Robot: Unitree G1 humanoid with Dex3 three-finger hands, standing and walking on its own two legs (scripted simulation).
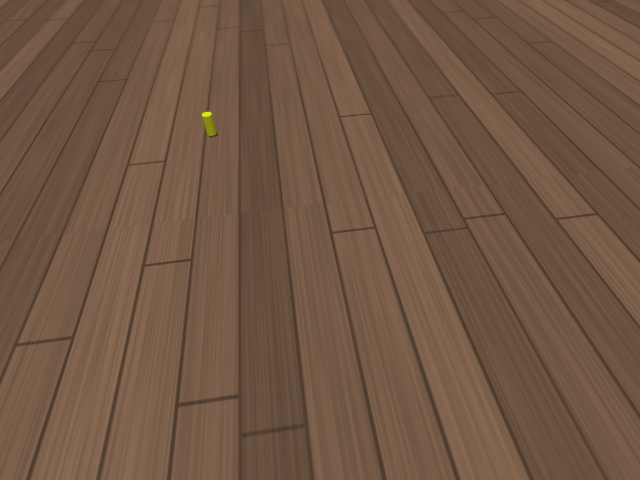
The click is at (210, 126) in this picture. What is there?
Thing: squat round
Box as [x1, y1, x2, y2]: [202, 112, 216, 135]
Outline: 204,112 202,113 202,117 207,134 213,135 216,132 211,113
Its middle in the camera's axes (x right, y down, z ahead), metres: -0.63 -0.66 +2.22
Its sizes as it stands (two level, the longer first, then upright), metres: 0.056 0.056 0.123
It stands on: the floor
